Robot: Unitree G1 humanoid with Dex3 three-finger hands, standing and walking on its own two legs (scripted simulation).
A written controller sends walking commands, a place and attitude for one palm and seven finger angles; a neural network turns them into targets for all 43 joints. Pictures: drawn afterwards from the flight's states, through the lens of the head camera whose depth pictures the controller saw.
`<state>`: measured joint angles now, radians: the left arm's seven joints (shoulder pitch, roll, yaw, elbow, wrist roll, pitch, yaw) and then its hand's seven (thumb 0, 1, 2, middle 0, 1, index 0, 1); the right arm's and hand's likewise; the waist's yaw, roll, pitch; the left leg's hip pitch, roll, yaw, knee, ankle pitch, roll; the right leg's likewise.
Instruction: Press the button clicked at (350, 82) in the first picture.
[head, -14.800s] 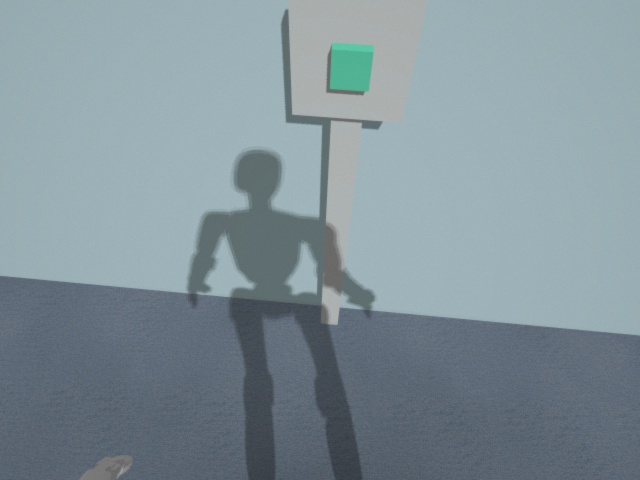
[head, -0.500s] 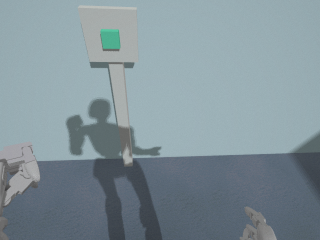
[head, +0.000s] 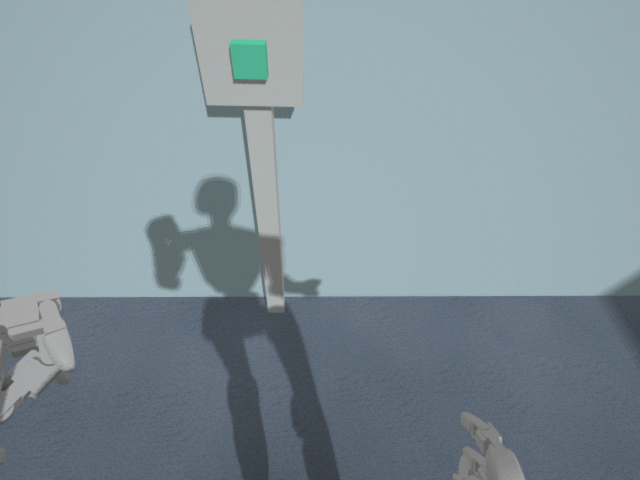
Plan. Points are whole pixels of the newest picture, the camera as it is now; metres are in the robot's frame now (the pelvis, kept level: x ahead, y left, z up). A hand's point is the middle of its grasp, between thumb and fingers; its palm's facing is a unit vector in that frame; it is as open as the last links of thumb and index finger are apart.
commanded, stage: stop stepping back and stand still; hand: left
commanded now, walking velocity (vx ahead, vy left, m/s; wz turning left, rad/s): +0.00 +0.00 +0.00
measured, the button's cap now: (250, 59) +0.79 +0.17 +0.17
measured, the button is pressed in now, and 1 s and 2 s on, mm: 0 0 0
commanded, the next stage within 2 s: let the arm hang, fingers relaxed in 0.04 s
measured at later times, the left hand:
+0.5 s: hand out of the picture +0.04 +0.18 -0.18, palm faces +0.00 -0.98 -0.19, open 3.6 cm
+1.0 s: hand out of the picture +0.04 +0.20 -0.16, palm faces +0.00 -0.96 -0.29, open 7.2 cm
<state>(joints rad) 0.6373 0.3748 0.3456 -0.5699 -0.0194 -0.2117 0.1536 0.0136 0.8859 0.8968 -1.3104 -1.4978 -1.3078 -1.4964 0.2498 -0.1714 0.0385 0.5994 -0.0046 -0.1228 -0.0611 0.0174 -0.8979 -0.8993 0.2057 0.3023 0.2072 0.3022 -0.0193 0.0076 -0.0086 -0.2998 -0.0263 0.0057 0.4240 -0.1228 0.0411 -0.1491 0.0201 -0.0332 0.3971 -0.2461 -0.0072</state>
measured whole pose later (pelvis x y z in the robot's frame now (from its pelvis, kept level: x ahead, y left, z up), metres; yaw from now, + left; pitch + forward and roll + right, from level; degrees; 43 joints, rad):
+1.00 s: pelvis +0.01 -0.02 +0.00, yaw +0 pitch -3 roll +0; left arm 0.21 0.24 0.00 1.14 0.01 -0.01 0.02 0.00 0.90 0.90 -0.23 -0.33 -0.23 -0.33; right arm 0.21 -0.23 0.00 1.11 -0.01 0.01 -0.02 0.01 -0.90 -0.90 0.20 0.30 0.21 0.30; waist -0.01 0.04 0.04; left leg -0.22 -0.02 0.00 0.40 -0.14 0.02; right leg -0.08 0.03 -0.04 0.40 -0.27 -0.04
